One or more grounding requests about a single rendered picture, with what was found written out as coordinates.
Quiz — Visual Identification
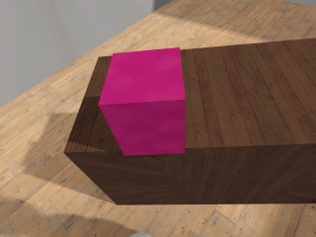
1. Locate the carton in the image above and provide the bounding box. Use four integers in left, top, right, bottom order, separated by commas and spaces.
98, 47, 186, 156

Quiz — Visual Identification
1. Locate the pedestal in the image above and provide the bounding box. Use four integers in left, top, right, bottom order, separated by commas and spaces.
63, 38, 316, 205

